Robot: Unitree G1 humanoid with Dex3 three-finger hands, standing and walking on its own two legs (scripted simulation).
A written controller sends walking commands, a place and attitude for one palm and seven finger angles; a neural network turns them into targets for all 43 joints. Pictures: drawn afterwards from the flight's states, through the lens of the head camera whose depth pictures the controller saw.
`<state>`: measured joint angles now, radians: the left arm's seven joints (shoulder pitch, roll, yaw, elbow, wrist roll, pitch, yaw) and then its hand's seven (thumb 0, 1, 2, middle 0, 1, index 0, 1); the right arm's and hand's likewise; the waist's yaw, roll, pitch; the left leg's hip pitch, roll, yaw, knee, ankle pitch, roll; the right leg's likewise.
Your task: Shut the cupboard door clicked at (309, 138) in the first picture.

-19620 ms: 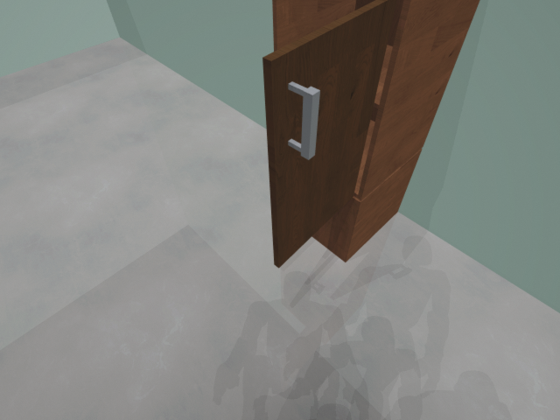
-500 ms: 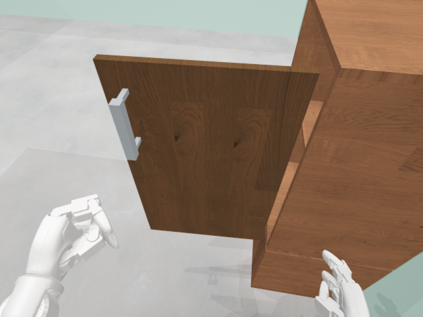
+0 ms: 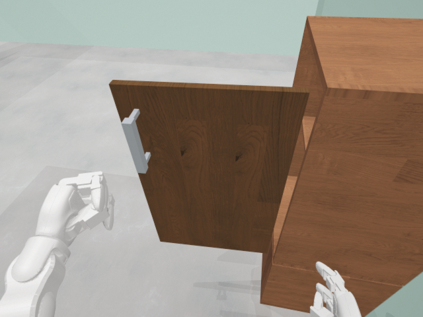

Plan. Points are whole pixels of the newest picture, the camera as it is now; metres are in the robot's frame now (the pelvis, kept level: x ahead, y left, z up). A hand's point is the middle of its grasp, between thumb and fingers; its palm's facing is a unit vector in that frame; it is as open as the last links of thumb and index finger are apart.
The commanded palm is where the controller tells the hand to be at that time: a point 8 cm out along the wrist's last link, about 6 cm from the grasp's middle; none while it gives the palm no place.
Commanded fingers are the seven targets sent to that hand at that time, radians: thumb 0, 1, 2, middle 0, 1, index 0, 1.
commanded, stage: raise the hand and make a fist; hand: left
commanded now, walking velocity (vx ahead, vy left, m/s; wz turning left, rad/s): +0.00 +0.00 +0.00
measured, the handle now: (139, 141) +0.42 +0.20 +0.14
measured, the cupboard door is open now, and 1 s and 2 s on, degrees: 93 93 93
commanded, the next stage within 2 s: bring the fist close to the handle in 0.24 s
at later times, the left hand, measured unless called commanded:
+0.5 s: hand (115, 215) +0.24 +0.18 +0.13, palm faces +0.04 -0.99 -0.11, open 3.1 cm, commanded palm +0.21 +0.23 +0.14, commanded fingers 0.00 0.90 0.90 -1.30 -1.50 -1.30 -1.50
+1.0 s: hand (115, 189) +0.28 +0.20 +0.14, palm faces +0.06 -1.00 -0.08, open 3.1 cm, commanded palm +0.26 +0.23 +0.14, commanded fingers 0.00 0.90 0.90 -1.30 -1.50 -1.30 -1.50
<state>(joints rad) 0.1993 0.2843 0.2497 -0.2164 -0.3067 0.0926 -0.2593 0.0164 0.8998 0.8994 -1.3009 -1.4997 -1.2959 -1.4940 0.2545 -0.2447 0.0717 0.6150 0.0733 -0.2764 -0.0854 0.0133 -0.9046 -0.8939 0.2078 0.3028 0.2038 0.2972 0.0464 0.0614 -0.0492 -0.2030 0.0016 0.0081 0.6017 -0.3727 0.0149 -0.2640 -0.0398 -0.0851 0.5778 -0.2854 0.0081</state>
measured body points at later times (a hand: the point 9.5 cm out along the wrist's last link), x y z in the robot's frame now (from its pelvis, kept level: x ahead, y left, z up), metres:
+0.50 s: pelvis +0.00 -0.02 +0.00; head -0.02 -0.03 +0.45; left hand +0.23 +0.24 +0.14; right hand +0.19 -0.24 -0.07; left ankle -0.03 +0.11 -0.73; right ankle +0.01 -0.12 -0.73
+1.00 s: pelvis +0.01 -0.01 +0.00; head -0.01 -0.03 +0.45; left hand +0.28 +0.25 +0.15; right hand +0.18 -0.24 -0.07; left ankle -0.03 +0.11 -0.73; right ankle +0.01 -0.12 -0.73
